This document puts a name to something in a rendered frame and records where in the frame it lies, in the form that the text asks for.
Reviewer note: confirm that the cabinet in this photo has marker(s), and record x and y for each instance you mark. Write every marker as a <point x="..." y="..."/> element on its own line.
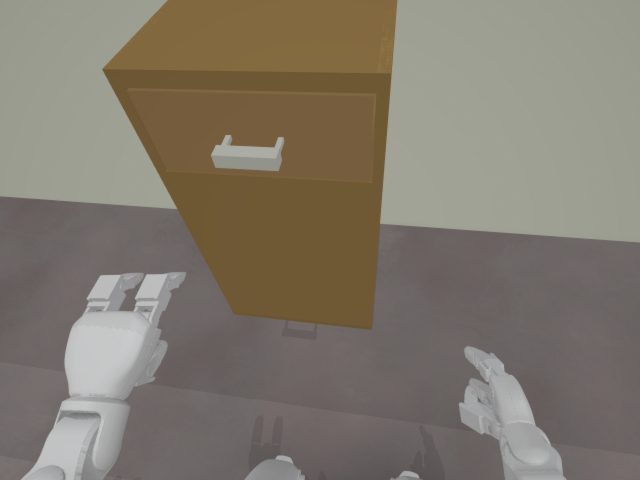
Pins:
<point x="289" y="248"/>

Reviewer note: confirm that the robot right forearm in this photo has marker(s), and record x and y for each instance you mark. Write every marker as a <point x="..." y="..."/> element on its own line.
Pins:
<point x="527" y="454"/>

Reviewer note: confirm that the robot left forearm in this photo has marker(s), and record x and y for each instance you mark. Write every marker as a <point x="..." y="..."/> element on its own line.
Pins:
<point x="85" y="441"/>

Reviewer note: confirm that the robot left thigh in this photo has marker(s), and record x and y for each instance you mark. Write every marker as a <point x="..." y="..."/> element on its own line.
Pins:
<point x="274" y="469"/>

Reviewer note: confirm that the handle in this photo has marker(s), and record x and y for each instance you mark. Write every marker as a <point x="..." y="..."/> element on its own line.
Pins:
<point x="247" y="157"/>

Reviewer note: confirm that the robot right hand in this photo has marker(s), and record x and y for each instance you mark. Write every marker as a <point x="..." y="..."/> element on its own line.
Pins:
<point x="504" y="400"/>

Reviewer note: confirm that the robot left hand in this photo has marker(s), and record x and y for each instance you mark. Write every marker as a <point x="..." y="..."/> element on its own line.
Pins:
<point x="109" y="351"/>

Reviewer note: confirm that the drawer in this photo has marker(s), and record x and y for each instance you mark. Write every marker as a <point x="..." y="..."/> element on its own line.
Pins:
<point x="326" y="135"/>

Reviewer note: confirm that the left robot shin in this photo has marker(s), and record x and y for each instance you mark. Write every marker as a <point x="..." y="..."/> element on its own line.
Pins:
<point x="285" y="458"/>

